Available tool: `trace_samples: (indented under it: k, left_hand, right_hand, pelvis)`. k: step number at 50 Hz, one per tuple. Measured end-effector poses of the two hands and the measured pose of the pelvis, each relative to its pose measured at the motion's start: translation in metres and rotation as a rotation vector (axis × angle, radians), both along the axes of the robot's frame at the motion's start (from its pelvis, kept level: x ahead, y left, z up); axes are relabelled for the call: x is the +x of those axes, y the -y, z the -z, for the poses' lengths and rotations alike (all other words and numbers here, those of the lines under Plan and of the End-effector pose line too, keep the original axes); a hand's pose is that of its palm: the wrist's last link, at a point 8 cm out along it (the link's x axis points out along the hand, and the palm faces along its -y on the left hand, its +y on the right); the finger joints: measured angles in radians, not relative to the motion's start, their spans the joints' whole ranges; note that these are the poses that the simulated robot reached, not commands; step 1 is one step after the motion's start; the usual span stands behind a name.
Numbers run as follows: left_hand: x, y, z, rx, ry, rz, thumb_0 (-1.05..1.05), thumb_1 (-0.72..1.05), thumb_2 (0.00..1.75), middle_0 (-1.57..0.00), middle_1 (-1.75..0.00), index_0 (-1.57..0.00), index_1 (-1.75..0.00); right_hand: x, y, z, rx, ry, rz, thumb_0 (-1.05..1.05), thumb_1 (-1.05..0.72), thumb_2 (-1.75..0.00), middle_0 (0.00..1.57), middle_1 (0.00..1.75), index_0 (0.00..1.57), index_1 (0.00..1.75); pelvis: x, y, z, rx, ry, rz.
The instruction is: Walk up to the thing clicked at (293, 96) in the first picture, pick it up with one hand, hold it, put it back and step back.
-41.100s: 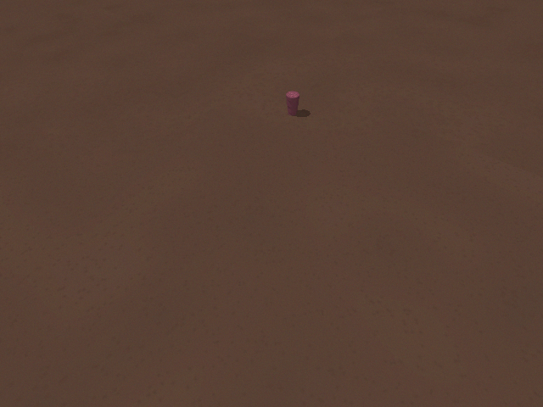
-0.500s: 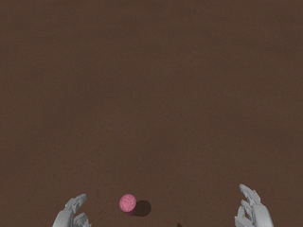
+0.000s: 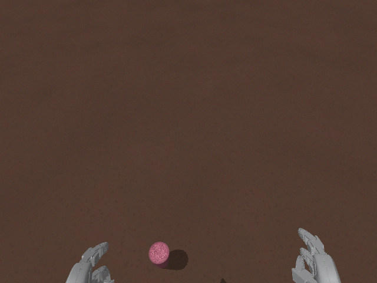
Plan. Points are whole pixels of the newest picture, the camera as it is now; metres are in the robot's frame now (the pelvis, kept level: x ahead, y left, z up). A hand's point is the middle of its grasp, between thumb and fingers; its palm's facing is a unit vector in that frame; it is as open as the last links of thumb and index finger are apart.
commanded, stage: stand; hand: left
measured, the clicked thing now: (160, 257) +0.36 +0.16 -0.65
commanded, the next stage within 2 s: none
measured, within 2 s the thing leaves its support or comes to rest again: neither
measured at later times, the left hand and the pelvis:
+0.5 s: hand (111, 282) +0.17 +0.18 -0.05, palm faces +0.05 -0.98 -0.19, open 7.4 cm; pelvis +0.01 +0.00 +0.00, yaw +0 degrees
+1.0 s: hand out of the picture +0.16 +0.21 -0.08, palm faces +0.01 -0.96 -0.30, open 7.4 cm; pelvis -0.01 +0.00 +0.02, yaw +0 degrees
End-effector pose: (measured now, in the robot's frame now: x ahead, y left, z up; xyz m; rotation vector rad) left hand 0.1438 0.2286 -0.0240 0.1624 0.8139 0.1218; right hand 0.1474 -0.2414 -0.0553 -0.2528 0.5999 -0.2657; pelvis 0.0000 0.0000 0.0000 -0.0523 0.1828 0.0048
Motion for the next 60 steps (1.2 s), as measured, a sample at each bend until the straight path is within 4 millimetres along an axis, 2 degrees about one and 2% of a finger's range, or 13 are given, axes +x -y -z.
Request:
trace_samples:
  k: [21,43,47,52,60]
  left_hand:
    - [0.006,-0.002,0.0,0.0,-0.001,-0.002,0.01,0.9,0.9,-0.21,-0.3,-0.2,-0.3]
    - [0.003,-0.002,0.0,0.001,-0.001,0.001,0.01,0.9,0.9,-0.21,-0.3,-0.2,-0.3]
    - [0.007,-0.014,0.017,0.084,0.024,0.033,0.01,0.9,0.9,-0.21,-0.3,-0.21,-0.3]
    - [-0.011,-0.035,0.029,0.117,-0.056,0.017,0.01,0.9,0.9,-0.21,-0.3,-0.21,-0.3]
    - [-0.061,-0.059,0.036,0.146,-0.211,-0.031,0.01,0.9,0.9,-0.21,-0.3,-0.2,-0.3]
  right_hand:
    - [0.003,-0.002,0.001,0.001,-0.012,-0.001,0.01,-0.9,-0.9,0.21,0.3,0.21,0.3]
    - [0.002,-0.003,0.001,0.001,-0.009,-0.003,0.01,-0.9,-0.9,0.21,0.3,0.21,0.3]
    - [-0.006,0.001,0.015,-0.05,-0.234,-0.143,0.01,-0.9,-0.9,0.21,0.3,0.2,0.3]
    - [-0.025,0.015,0.013,-0.034,-0.393,-0.144,0.01,-0.9,-0.9,0.21,0.3,0.21,0.3]
    - [-0.055,0.03,0.006,-0.013,-0.485,-0.061,0.01,-0.9,-0.9,0.21,0.3,0.21,0.3]
  pelvis:
    - [0.005,-0.001,0.0,-0.002,-0.006,0.0]
    - [0.003,-0.002,0.0,-0.002,-0.003,0.0]
    - [-0.004,-0.001,-0.011,0.03,0.078,-0.002]
    - [-0.009,-0.002,-0.027,0.052,0.13,0.003]
    - [-0.011,-0.007,-0.043,0.053,0.188,0.001]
